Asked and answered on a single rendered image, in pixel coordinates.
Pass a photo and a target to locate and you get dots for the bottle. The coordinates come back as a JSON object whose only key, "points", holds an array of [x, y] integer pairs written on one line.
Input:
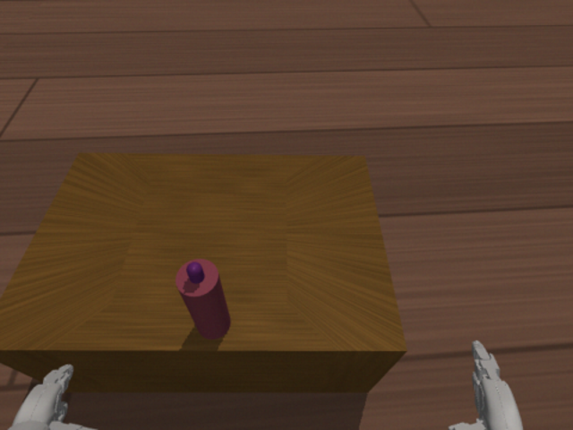
{"points": [[200, 287]]}

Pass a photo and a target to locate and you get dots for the right robot hand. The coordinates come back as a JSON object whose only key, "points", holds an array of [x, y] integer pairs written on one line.
{"points": [[494, 400]]}

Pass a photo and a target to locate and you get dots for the left robot hand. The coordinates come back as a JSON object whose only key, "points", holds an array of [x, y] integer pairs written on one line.
{"points": [[44, 401]]}

